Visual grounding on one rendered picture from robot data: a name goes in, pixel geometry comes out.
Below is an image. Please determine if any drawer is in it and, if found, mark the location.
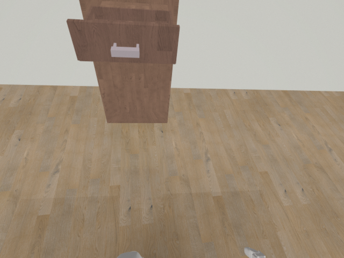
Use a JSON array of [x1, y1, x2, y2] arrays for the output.
[[67, 6, 180, 64]]

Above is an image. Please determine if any cabinet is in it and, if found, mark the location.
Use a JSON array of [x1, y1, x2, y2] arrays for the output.
[[79, 0, 179, 123]]

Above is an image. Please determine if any handle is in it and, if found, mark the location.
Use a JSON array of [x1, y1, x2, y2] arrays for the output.
[[111, 43, 140, 58]]

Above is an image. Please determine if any right robot hand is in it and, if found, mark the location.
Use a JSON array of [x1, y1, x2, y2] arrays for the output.
[[244, 247, 266, 258]]

